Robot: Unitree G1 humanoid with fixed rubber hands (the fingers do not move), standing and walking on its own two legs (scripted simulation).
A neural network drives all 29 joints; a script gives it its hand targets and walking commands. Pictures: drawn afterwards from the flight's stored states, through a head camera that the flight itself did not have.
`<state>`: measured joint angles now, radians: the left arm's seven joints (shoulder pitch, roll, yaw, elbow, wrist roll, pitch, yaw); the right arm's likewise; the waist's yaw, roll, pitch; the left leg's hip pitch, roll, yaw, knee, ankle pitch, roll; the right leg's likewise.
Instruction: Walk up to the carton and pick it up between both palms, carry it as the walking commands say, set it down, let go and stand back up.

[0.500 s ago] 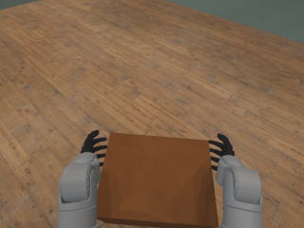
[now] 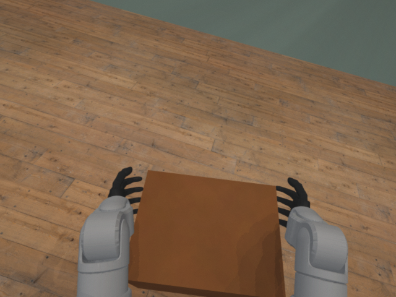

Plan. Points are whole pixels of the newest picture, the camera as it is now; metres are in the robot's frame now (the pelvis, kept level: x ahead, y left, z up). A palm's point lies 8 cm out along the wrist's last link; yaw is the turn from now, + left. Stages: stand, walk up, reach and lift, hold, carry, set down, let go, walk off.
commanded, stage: carry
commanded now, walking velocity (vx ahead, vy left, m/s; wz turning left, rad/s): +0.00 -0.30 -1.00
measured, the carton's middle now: (203, 239) +0.25 +0.00 -0.03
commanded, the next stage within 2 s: none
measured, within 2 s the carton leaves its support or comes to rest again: neither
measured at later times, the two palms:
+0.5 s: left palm (163, 58) +0.76 +0.16 +0.08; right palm (259, 102) +0.58 -0.12 +0.10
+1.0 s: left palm (181, 18) +1.07 +0.13 +0.09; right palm (225, 57) +0.79 -0.03 +0.10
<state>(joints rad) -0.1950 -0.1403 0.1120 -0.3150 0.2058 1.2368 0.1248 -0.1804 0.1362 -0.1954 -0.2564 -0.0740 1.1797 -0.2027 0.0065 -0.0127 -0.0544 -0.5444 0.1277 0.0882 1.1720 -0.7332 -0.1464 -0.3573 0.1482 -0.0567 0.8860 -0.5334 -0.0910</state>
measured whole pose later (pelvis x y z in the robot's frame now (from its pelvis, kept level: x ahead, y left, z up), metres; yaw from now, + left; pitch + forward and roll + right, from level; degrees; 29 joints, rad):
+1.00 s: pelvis +0.78 +0.27 +0.03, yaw -60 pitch +0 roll -8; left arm -0.21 -0.14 0.13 -0.31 0.21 1.19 0.15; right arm -0.21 0.14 -0.22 -0.11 -0.07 1.20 -0.15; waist 0.03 -0.04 -0.04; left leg -0.34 0.22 0.25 0.92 -0.55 -0.14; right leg -0.58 0.02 -0.06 1.48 -0.44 0.04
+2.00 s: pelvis +0.97 +0.54 +0.04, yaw -79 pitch -3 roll -2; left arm -0.23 -0.15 0.13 -0.15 0.21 1.08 0.10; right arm -0.19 0.13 -0.22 -0.14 -0.16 1.21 -0.15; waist 0.04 0.00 -0.02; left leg -0.38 0.03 0.11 0.91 -0.43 -0.10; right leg -0.36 0.00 -0.11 0.58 -0.17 -0.04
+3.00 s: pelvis +0.87 +0.71 +0.04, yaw -81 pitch -4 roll +2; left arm -0.10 -0.13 0.16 -0.01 0.21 0.85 0.01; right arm -0.14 0.13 -0.22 0.03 -0.20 0.85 -0.05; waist 0.04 0.03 -0.05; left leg -0.32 0.03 0.12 0.59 -0.21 0.01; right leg -0.38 0.01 -0.10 0.60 -0.17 -0.08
